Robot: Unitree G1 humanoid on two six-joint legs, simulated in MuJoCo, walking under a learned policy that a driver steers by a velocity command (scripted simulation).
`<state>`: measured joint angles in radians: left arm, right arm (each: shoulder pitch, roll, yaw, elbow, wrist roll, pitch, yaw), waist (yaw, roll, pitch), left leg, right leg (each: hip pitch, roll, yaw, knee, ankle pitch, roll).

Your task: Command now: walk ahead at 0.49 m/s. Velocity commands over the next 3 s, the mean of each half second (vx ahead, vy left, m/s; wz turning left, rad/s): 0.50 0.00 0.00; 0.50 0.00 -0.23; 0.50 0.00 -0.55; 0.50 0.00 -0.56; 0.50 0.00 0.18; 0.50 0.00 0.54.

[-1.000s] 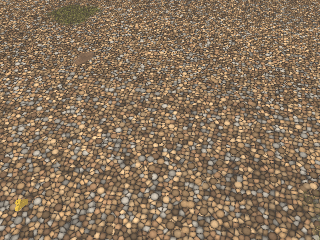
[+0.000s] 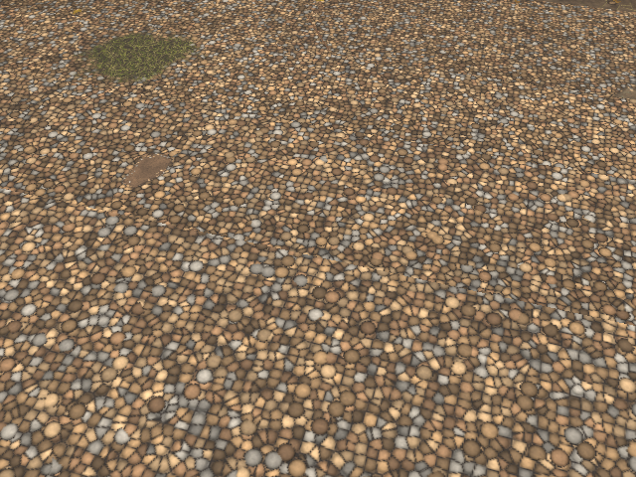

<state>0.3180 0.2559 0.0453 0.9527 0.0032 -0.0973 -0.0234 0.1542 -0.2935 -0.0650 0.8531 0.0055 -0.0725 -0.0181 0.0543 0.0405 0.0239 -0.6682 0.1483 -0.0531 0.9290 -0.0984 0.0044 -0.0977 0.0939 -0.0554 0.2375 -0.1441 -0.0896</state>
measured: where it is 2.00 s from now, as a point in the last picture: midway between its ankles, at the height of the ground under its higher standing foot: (433, 282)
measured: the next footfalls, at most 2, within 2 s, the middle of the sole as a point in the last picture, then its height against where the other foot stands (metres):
left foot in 0.26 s outside the picture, level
right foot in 0.82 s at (394, 416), level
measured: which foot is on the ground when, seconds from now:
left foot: up 0.00-0.24, down 0.26-0.82, up 0.84-1.00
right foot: down 0.00-0.28, up 0.30-0.80, down 0.82-1.00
